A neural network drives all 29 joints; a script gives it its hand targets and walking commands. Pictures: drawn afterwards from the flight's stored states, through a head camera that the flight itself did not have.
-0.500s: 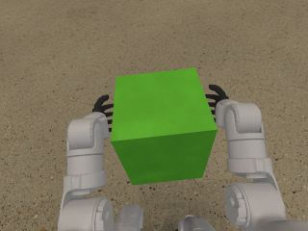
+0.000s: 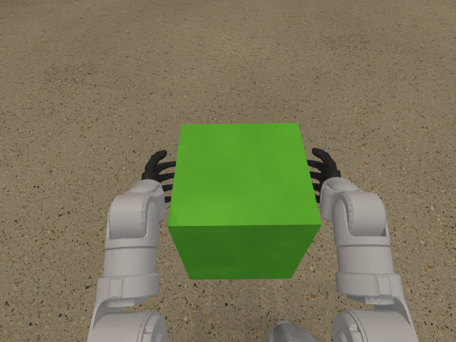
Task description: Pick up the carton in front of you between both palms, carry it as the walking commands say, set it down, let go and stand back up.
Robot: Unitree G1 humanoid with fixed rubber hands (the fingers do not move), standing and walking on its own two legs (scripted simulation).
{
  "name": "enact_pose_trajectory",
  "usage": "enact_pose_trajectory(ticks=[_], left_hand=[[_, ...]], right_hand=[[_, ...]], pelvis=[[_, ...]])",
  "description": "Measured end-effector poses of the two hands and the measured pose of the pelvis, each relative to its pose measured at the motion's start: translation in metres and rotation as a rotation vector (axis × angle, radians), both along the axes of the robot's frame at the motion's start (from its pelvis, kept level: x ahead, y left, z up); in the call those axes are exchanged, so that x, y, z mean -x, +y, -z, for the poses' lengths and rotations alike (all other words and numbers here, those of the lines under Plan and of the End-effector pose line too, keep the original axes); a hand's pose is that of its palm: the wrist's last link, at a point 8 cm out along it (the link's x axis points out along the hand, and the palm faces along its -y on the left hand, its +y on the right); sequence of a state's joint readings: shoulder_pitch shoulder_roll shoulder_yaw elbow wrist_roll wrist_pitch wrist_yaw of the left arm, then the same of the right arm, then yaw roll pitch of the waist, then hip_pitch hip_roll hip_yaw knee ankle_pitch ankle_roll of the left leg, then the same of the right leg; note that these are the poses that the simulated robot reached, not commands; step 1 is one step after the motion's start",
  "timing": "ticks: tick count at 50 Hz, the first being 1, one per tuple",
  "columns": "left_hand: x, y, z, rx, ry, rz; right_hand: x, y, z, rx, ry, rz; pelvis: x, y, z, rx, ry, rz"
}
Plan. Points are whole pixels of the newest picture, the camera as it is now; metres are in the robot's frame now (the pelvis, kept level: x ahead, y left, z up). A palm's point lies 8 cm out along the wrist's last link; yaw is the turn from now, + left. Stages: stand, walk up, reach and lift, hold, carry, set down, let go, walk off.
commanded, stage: carry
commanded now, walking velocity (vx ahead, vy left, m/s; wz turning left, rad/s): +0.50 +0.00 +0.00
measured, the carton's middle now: (240, 207) +0.35 -0.02 +0.01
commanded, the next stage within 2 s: none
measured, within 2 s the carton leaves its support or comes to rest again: neither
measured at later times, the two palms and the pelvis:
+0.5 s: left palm (177, 102) +0.58 +0.09 +0.09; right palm (309, 91) +0.60 -0.20 +0.08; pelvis +0.32 -0.08 +0.00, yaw +3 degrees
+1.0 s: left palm (172, 40) +0.89 +0.13 +0.07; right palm (273, 32) +0.89 -0.17 +0.08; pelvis +0.64 -0.03 +0.01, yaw +1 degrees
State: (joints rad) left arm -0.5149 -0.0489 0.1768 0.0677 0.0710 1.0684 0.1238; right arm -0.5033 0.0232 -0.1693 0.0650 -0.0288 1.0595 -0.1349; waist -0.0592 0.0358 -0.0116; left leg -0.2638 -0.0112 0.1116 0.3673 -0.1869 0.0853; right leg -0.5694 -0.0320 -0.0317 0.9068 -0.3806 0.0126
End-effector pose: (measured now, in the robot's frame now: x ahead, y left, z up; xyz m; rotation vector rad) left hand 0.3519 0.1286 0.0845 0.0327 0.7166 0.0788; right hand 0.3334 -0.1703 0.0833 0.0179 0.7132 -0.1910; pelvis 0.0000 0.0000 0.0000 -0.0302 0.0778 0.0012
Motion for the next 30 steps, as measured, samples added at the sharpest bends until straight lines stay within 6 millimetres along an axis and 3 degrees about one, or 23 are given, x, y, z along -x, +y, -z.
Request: enact_pose_trajectory(ticks=[4, 7, 11, 16, 22, 30], left_hand=[[-0.045, -0.010, -0.018, 0.017, -0.031, -0.025], [-0.075, -0.018, -0.022, 0.022, -0.045, -0.060], [-0.114, -0.030, -0.016, 0.018, -0.062, -0.116], [-0.138, -0.036, -0.001, 0.025, 0.032, -0.195], [-0.188, -0.035, -0.005, 0.029, 0.021, -0.219], [-0.296, -0.029, -0.002, 0.030, -0.033, -0.155]], right_hand=[[-0.054, -0.011, -0.025, 0.002, -0.032, -0.012], [-0.094, -0.018, -0.031, -0.003, -0.046, -0.037], [-0.147, -0.030, -0.019, -0.021, -0.063, -0.083], [-0.188, -0.035, 0.001, -0.064, 0.033, -0.110], [-0.237, -0.034, 0.003, -0.082, 0.023, -0.112], [-0.331, -0.029, 0.001, -0.053, -0.034, -0.077]], pelvis=[[-0.055, -0.018, -0.004, 0.005, 0.002, 0.002], [-0.101, -0.035, 0.001, -0.004, -0.002, -0.002], [-0.161, -0.059, 0.019, -0.006, -0.017, -0.038], [-0.215, -0.075, 0.007, -0.035, -0.008, -0.064], [-0.282, -0.080, -0.004, -0.062, 0.000, -0.058], [-0.393, -0.063, 0.009, -0.050, -0.017, -0.048]])
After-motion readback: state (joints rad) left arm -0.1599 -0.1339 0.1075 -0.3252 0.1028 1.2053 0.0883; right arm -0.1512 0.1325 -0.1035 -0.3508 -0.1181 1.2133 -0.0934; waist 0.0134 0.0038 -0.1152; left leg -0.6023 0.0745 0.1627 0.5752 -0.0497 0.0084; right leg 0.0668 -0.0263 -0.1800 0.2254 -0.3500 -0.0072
